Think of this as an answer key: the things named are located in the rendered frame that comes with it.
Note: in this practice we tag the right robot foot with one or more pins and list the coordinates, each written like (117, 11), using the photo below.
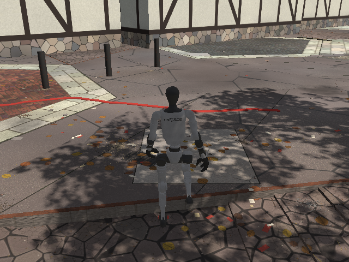
(189, 200)

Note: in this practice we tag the robot left hand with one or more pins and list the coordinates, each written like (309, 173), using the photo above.
(148, 153)

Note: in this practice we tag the robot right upper arm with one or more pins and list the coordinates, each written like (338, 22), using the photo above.
(192, 123)

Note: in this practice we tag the robot left forearm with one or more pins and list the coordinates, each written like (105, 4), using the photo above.
(150, 144)

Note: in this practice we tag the robot right forearm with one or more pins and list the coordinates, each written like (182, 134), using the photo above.
(200, 147)

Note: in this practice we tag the robot right hand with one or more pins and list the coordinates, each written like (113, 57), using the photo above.
(205, 163)

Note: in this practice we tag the robot foot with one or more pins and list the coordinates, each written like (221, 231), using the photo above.
(189, 200)
(163, 222)

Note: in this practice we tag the robot left upper arm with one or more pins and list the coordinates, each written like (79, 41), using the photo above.
(154, 124)

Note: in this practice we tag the left robot foot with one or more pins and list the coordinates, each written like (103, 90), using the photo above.
(163, 222)

